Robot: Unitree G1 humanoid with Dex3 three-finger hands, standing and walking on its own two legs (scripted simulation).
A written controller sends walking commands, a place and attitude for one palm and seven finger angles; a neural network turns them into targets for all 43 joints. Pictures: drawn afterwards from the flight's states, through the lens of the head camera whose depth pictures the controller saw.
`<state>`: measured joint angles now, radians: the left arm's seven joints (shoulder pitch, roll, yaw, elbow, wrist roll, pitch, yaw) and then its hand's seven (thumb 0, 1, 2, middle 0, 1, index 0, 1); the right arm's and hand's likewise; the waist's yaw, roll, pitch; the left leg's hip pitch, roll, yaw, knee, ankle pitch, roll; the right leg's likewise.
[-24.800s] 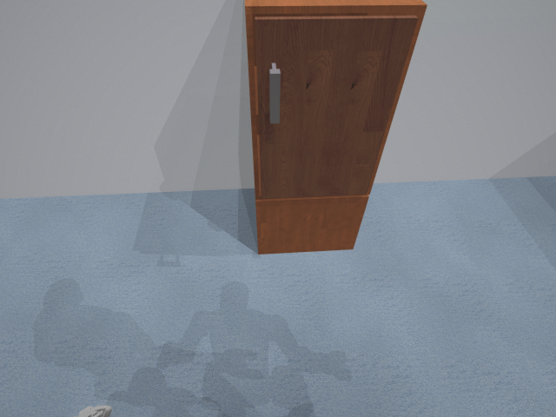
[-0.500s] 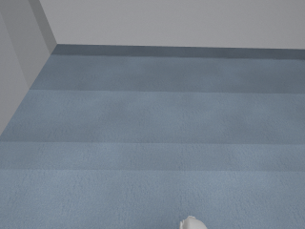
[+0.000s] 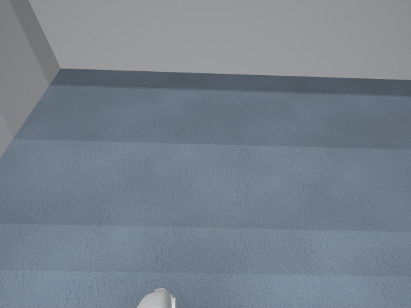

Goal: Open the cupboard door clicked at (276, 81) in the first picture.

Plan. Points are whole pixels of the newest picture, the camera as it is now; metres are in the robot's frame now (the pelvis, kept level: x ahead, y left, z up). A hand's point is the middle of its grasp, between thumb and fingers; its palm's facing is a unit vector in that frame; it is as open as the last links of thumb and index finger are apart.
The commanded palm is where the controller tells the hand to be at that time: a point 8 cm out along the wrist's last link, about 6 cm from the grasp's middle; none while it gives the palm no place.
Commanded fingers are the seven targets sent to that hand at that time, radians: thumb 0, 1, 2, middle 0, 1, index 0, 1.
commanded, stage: turn to face it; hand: left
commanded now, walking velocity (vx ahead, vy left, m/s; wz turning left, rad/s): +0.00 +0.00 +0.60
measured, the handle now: out of the picture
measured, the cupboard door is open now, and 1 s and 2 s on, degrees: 42 42 42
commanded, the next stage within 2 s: none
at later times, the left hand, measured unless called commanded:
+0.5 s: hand (121, 305) +0.15 +0.19 -0.16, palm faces +0.27 -0.92 -0.29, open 7.4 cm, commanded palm none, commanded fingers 0.00 0.90 0.90 -0.20 -0.30 -0.20 -0.30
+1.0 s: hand out of the picture +0.02 +0.14 -0.19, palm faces +0.60 -0.76 -0.26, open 7.4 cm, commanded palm none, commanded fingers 0.00 0.90 0.90 -0.20 -0.30 -0.20 -0.30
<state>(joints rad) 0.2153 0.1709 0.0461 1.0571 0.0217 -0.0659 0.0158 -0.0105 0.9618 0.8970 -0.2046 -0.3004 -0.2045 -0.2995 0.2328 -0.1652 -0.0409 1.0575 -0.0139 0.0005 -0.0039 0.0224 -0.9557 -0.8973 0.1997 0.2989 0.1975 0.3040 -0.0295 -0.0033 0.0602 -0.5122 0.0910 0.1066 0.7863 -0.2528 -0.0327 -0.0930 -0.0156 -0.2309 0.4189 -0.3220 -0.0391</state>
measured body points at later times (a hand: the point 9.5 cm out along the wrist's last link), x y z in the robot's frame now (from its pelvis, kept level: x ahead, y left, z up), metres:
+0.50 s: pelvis +0.09 -0.04 -0.01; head +0.14 -0.05 +0.43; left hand +0.14 +0.24 -0.14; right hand +0.23 -0.27 -0.17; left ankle +0.12 +0.10 -0.73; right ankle +0.12 -0.16 -0.74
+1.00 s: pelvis +0.13 -0.05 -0.01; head +0.17 +0.00 +0.43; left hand -0.01 +0.18 -0.17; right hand +0.39 -0.18 -0.14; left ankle +0.06 +0.04 -0.74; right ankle +0.15 -0.18 -0.68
